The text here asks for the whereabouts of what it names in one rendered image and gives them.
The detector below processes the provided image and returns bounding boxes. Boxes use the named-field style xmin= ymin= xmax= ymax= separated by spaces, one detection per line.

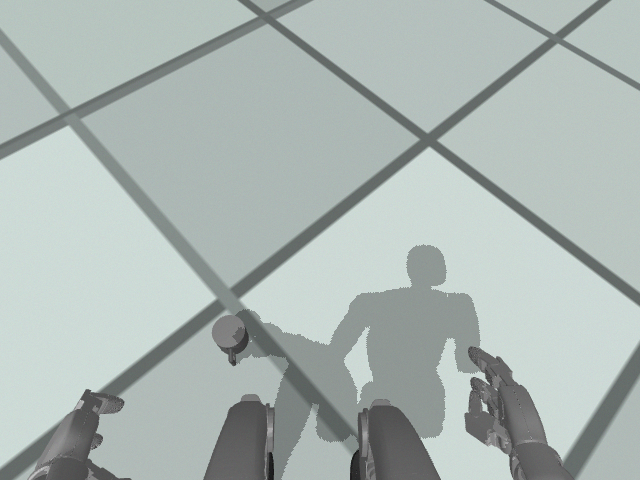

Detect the left robot hand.
xmin=35 ymin=389 xmax=131 ymax=480

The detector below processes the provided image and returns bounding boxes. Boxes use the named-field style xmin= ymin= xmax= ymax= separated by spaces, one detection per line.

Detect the right robot hand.
xmin=464 ymin=346 xmax=548 ymax=457

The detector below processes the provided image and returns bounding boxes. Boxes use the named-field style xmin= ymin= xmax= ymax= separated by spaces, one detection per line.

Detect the right robot arm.
xmin=509 ymin=442 xmax=574 ymax=480

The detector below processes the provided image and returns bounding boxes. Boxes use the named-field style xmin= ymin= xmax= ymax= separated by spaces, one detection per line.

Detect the mug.
xmin=212 ymin=315 xmax=249 ymax=366

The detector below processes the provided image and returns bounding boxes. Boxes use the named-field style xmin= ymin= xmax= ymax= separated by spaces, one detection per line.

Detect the left robot arm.
xmin=27 ymin=457 xmax=89 ymax=480

